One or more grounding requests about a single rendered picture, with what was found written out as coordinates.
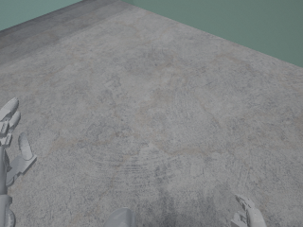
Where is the left robot thigh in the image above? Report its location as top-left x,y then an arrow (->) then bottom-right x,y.
103,208 -> 136,227

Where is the robot left forearm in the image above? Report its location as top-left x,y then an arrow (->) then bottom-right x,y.
0,194 -> 16,227

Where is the robot left hand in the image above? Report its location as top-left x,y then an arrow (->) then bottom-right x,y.
0,97 -> 37,195

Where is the robot right hand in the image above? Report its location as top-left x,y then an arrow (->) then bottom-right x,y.
230,194 -> 267,227

